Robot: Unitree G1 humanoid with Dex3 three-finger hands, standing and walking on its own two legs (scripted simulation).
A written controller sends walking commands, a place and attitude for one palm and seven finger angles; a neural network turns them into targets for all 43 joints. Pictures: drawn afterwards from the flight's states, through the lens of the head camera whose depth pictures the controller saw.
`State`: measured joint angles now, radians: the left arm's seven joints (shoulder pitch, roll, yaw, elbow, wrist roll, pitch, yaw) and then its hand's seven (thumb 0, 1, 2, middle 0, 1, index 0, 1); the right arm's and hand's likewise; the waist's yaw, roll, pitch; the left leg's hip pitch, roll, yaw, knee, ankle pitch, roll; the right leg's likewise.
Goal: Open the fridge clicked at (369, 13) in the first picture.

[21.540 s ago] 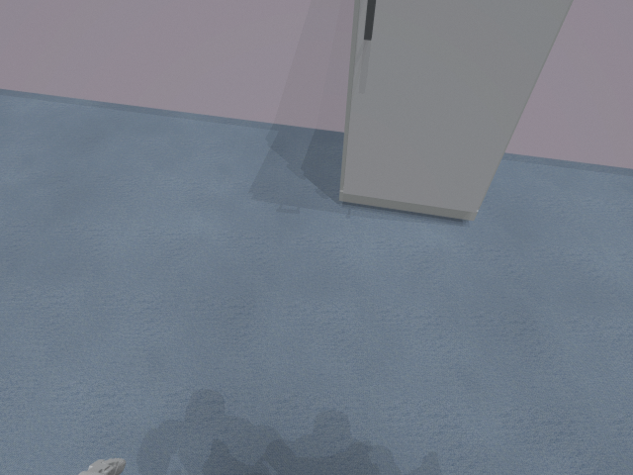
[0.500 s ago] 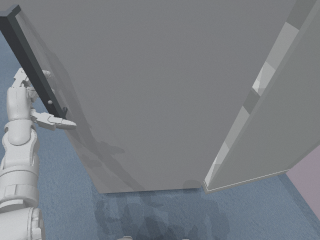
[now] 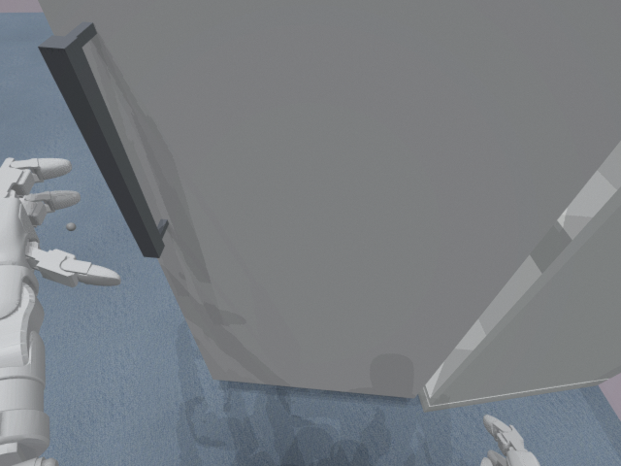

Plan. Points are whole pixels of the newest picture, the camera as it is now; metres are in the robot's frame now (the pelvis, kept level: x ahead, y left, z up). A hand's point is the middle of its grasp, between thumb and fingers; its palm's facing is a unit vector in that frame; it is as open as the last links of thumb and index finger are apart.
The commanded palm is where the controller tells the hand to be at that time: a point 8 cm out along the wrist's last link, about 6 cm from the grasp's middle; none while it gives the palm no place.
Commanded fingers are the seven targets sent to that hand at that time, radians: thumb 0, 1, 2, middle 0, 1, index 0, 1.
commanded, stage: slip the hand off the handle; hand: left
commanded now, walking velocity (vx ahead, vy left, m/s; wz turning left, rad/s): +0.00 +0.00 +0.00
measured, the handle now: (126, 162) +0.40 +0.27 +0.18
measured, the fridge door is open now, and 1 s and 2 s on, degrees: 77 77 77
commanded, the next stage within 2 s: draw the hand back to the body in 0.90 s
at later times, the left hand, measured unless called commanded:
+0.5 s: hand (35, 266) +0.28 +0.34 +0.13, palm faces +0.41 -0.89 -0.21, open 14.7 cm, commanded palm +0.23 +0.37 +0.14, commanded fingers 0.00 -0.55 0.20 -0.25 -1.15 -0.25 -1.15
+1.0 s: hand out of the picture +0.20 +0.33 +0.13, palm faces +0.42 -0.88 -0.23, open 14.7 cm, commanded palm +0.17 +0.36 +0.14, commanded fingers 0.00 -0.55 0.20 -0.25 -1.15 -0.25 -1.15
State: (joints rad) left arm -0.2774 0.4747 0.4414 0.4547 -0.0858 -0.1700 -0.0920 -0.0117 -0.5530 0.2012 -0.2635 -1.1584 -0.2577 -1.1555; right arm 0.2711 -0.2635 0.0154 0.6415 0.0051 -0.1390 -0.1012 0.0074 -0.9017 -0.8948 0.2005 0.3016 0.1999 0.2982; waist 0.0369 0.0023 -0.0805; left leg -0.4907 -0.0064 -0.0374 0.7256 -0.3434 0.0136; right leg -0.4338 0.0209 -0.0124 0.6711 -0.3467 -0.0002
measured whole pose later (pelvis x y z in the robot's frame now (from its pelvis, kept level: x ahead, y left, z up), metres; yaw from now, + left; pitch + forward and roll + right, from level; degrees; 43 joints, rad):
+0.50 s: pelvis -0.01 +0.00 +0.00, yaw +0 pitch +5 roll -1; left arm -0.10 0.47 0.51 0.33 -0.16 -0.17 -0.18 -0.01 -0.55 0.20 -0.25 -1.15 -0.26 -1.15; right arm 0.30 -0.25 0.03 0.64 0.02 -0.14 -0.11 0.01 -0.90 -0.89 0.20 0.30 0.20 0.30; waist 0.05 0.02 -0.09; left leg -0.49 -0.01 -0.04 0.74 -0.34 0.01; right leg -0.44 0.02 -0.02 0.70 -0.35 0.00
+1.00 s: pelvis -0.03 -0.02 +0.00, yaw +2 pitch +3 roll -1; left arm 0.10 0.46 0.54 0.17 -0.24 -0.18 -0.25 -0.01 -0.55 0.20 -0.25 -1.15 -0.26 -1.15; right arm 0.26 -0.26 0.04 0.65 0.02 -0.24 -0.15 0.01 -0.90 -0.89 0.20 0.30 0.20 0.30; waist 0.09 0.02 -0.07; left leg -0.47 -0.01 -0.07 0.75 -0.32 -0.01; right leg -0.41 0.02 -0.05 0.71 -0.34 -0.02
